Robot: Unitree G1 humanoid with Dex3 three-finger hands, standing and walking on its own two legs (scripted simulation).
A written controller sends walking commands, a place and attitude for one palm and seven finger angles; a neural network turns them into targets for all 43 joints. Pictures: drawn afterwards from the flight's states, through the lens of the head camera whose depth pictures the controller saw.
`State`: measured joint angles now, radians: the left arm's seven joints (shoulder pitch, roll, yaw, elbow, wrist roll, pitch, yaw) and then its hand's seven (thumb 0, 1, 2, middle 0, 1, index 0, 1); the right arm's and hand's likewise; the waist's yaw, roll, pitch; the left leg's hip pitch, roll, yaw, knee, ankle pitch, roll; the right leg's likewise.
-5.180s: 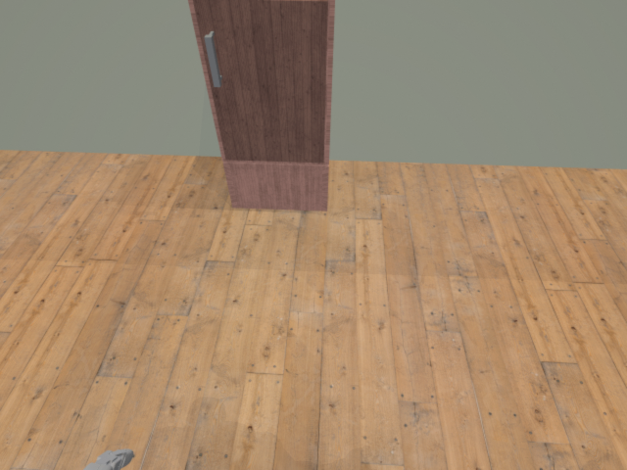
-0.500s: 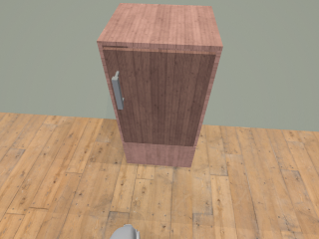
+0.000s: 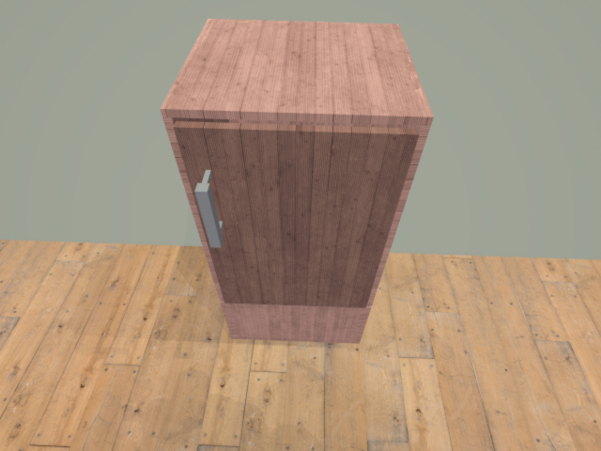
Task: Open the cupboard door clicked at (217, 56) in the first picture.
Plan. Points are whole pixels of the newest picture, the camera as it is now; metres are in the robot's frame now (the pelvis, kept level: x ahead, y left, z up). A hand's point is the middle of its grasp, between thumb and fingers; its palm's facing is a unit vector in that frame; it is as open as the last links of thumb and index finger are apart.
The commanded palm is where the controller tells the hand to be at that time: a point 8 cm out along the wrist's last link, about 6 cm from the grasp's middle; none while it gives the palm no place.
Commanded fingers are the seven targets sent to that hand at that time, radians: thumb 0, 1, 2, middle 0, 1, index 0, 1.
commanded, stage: come to a stop and stand still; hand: left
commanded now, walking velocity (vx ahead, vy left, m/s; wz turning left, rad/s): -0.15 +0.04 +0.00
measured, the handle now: (212, 210) +0.54 +0.21 -0.05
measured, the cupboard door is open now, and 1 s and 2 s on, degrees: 0 0 0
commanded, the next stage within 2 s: look again from close up in 1.14 s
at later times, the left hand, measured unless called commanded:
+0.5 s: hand out of the picture -0.01 +0.19 -0.17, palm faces +0.10 -0.97 -0.22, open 7.4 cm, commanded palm none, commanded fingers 0.00 0.90 0.90 -0.20 -0.30 -0.20 -0.30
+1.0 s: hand out of the picture -0.05 +0.14 -0.17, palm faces +0.09 -0.98 -0.17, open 7.3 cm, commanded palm none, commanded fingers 0.00 0.90 0.90 -0.20 -0.30 -0.20 -0.30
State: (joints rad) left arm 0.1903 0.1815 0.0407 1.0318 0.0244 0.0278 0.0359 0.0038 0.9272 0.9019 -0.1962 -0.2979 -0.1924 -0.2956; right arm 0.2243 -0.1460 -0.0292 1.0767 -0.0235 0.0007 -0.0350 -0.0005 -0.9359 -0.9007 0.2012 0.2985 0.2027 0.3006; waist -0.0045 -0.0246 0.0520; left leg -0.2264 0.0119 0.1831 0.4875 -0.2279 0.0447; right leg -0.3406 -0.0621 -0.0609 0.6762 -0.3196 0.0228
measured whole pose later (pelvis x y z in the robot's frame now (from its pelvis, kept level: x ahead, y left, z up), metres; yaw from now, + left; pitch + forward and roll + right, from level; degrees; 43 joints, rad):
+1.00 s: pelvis -0.03 -0.02 +0.01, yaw +3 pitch +0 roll +0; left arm 0.28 0.12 0.00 1.17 0.01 -0.01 0.04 0.02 0.93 0.90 -0.20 -0.30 -0.20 -0.30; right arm 0.29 -0.13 0.00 1.17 -0.01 -0.01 -0.05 0.01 -0.91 -0.90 0.20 0.30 0.20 0.30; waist 0.00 0.01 0.02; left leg -0.11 0.07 0.04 0.43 -0.31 -0.06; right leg -0.16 0.03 -0.12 0.44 -0.29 -0.06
